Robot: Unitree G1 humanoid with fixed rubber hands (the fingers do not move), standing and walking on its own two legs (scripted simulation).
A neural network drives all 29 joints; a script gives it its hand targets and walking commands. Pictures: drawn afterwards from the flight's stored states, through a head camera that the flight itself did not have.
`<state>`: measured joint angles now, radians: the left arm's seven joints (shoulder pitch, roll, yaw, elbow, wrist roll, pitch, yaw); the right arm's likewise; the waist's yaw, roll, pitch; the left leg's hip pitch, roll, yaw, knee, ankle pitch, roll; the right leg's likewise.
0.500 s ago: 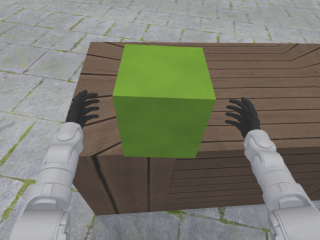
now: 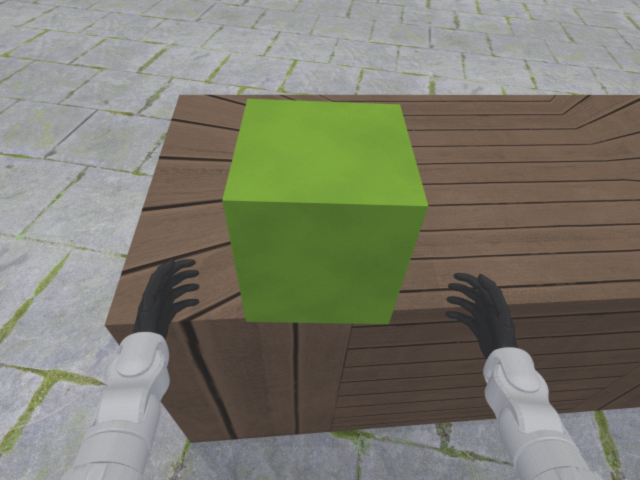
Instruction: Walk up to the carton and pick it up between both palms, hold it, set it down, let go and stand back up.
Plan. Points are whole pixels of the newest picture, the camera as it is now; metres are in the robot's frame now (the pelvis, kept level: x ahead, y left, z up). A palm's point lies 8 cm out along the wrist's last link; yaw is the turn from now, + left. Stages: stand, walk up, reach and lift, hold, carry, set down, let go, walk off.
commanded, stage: set down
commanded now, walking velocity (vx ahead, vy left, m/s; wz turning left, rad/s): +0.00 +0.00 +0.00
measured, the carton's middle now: (320, 216) +0.49 +0.04 +0.04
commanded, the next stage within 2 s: let go in 1.16 s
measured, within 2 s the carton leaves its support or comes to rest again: neither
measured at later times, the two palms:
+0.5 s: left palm (150, 380) +0.23 +0.24 -0.02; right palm (497, 400) +0.24 -0.21 -0.02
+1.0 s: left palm (146, 432) +0.18 +0.24 -0.06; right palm (499, 450) +0.19 -0.21 -0.06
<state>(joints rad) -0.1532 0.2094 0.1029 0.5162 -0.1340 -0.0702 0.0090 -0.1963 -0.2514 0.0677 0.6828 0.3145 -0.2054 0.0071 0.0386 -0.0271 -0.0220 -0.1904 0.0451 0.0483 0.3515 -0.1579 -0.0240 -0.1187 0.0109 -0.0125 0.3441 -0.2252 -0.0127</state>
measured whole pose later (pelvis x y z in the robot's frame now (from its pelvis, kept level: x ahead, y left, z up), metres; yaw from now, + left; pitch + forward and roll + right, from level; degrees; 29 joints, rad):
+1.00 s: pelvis +0.01 +0.00 +0.00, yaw +0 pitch -4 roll +0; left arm 0.21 0.21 0.04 0.48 -0.01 0.07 -0.02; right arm 0.17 -0.18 0.02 0.65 0.05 -0.18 -0.01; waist 0.03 -0.02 0.05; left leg -0.07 0.04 0.06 0.32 -0.18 -0.03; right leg 0.01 0.01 0.00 0.30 -0.23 -0.01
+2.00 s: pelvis +0.00 +0.01 -0.01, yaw +0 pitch +0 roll +0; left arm 0.29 0.23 0.03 0.69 0.04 -0.02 -0.01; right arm 0.31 -0.24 -0.06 0.80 -0.04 -0.01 0.03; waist 0.00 0.00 -0.01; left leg -0.24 0.05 0.05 0.47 -0.23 -0.01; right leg -0.16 0.01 0.00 0.44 -0.28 0.00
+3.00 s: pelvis -0.01 +0.03 +0.00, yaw +0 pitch -1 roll +0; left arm 0.38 0.16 -0.02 1.07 0.02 -0.02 0.04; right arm 0.36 -0.15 -0.02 1.10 -0.02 0.00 -0.02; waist -0.01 0.00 0.01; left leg -0.22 0.01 0.06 0.42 -0.18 0.02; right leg -0.14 -0.03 0.00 0.41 -0.24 0.03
